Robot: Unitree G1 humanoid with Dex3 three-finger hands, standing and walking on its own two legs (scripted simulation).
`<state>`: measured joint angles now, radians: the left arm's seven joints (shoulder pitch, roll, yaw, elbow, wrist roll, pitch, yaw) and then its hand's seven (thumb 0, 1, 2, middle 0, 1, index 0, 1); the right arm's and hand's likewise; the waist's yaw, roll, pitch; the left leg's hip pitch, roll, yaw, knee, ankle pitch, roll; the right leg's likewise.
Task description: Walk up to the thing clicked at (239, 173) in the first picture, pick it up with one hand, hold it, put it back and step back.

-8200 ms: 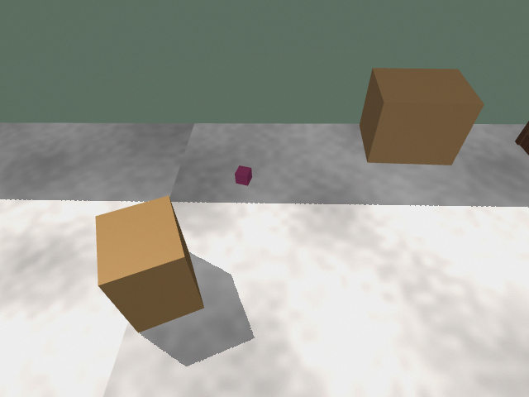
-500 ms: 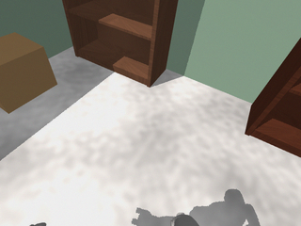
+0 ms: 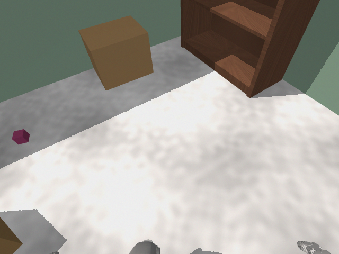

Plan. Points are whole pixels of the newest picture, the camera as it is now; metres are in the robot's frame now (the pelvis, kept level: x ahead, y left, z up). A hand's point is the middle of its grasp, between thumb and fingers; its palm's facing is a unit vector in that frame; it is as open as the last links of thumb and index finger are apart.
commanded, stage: walk up
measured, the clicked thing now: (21, 136) +0.96 +1.19 -0.72
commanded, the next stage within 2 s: none
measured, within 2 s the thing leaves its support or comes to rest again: neither
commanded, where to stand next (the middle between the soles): +0.07 +0.10 m, yaw +42 degrees
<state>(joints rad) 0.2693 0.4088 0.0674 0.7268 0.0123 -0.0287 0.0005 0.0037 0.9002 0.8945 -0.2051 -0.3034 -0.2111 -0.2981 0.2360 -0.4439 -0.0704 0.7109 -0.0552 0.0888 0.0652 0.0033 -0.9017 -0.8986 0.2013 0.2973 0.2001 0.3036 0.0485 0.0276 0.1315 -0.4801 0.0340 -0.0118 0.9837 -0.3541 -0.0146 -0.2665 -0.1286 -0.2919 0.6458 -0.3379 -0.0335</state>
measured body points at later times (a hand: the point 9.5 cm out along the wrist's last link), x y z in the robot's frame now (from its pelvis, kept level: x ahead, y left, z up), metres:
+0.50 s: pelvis -0.01 +0.06 -0.01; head +0.03 +0.07 +0.44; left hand -0.03 +0.40 -0.11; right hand +0.18 -0.22 -0.11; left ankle +0.01 +0.15 -0.73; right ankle +0.06 -0.08 -0.69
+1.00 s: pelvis +0.00 +0.06 -0.01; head +0.02 +0.09 +0.44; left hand -0.15 +0.37 -0.12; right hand +0.27 -0.15 -0.11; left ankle -0.03 +0.20 -0.73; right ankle +0.06 -0.07 -0.72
